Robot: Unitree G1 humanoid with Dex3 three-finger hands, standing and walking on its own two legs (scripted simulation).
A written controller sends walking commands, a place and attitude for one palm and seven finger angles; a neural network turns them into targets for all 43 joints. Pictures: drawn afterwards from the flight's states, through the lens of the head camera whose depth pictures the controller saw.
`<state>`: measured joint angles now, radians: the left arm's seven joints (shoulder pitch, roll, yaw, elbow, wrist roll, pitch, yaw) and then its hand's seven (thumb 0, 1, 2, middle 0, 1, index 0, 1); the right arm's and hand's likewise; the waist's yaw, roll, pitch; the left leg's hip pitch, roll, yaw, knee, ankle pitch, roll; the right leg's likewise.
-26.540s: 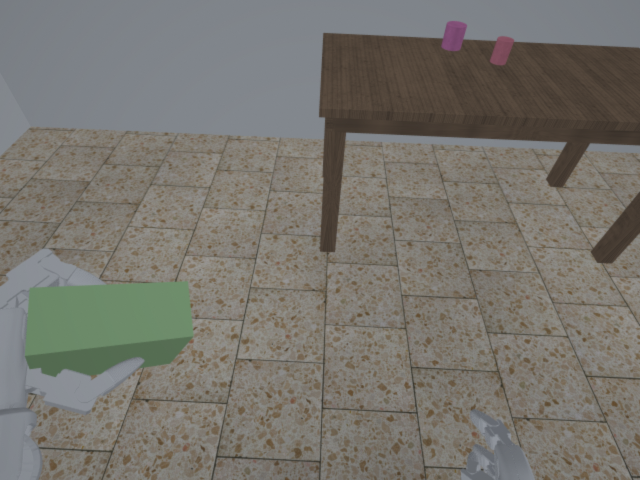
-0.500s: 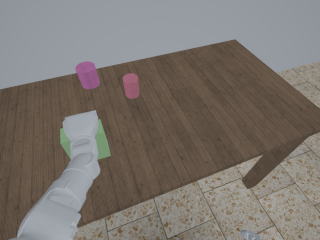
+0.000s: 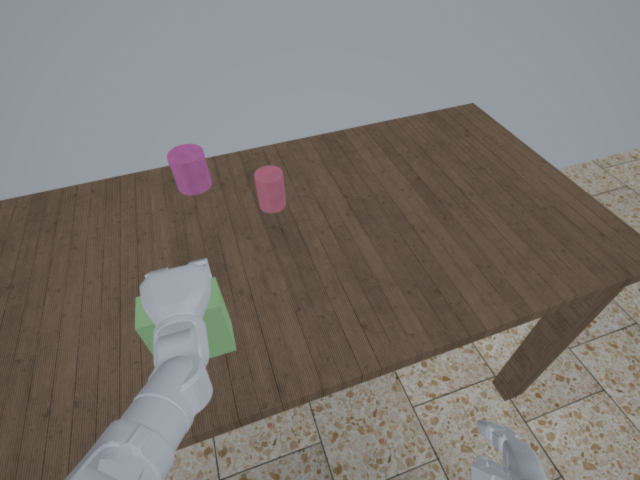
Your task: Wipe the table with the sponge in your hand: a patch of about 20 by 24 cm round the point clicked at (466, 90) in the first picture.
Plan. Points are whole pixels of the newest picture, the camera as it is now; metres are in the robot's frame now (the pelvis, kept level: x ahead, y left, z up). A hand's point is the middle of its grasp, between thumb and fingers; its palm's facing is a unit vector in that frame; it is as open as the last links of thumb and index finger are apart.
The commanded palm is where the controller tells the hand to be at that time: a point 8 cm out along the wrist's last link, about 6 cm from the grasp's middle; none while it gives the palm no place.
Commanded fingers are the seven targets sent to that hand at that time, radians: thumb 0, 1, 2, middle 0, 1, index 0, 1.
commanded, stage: wipe back along the middle lane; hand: left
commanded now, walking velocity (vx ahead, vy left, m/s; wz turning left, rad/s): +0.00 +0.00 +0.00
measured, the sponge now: (192, 332) +0.33 +0.23 -0.04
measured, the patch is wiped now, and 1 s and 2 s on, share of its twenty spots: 0.55 0.80 0.80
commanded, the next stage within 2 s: slide across to the third lane in 0.40 s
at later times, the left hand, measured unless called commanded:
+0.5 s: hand (195, 343) +0.29 +0.20 +0.00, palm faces -0.04 -0.03 -1.00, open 9.8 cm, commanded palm +0.25 +0.18 +0.03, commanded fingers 0.00 0.10 1.30 -1.20 -1.60 -1.20 -1.60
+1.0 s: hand (220, 339) +0.29 +0.17 +0.00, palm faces -0.07 -0.02 -1.00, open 9.8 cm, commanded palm +0.27 +0.12 +0.05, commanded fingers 0.00 0.10 1.30 -1.20 -1.60 -1.20 -1.60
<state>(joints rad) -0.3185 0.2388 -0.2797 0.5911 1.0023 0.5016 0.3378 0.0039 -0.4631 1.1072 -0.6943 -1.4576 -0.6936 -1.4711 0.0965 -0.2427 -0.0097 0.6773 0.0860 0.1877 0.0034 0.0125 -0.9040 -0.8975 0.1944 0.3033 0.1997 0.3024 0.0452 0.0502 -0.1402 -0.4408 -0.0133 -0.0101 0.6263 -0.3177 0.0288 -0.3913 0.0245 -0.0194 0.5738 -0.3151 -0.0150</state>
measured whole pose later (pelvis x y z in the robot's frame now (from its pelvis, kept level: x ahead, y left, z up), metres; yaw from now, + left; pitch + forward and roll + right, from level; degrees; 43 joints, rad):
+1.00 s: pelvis -0.02 -0.02 +0.00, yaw +1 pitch +4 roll +0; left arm -0.32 0.17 -0.42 0.59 0.98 0.51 0.33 0.00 -0.49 1.10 -0.74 -1.41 -0.74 -1.42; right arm 0.06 -0.22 -0.02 0.71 0.09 0.15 0.02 0.01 -0.90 -0.90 0.19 0.30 0.20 0.30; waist 0.08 0.08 -0.11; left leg -0.40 -0.01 -0.03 0.61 -0.28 0.00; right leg -0.37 0.03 -0.04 0.60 -0.31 -0.04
